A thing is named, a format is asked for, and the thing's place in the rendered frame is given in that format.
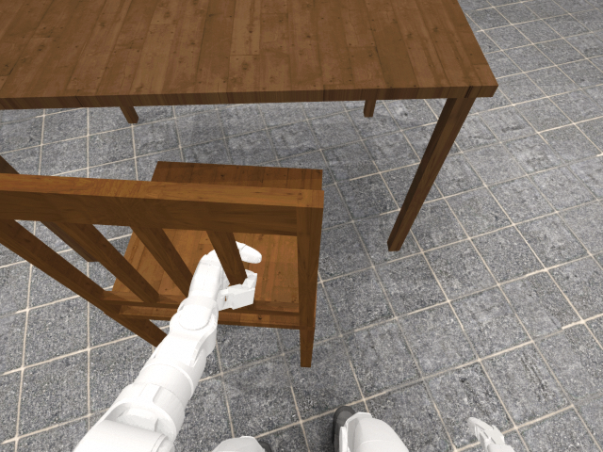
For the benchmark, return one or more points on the right robot foot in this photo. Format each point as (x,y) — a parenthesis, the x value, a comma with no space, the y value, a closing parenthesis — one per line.
(341,415)

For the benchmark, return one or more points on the robot left forearm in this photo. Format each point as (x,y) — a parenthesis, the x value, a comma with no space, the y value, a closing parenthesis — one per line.
(156,400)

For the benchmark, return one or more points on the chair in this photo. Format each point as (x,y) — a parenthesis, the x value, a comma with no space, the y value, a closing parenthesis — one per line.
(183,213)

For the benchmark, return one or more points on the robot left upper arm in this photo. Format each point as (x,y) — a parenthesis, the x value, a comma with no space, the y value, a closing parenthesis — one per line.
(110,436)

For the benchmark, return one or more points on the robot left hand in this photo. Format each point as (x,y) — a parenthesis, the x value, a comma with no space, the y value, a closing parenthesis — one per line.
(209,278)

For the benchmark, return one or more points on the table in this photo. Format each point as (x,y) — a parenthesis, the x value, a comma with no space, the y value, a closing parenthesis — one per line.
(126,53)

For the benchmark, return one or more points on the robot right hand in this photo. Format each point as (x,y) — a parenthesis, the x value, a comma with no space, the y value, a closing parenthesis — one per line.
(490,437)

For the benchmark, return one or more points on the robot right thigh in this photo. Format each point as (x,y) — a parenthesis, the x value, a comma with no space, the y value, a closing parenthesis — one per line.
(365,434)

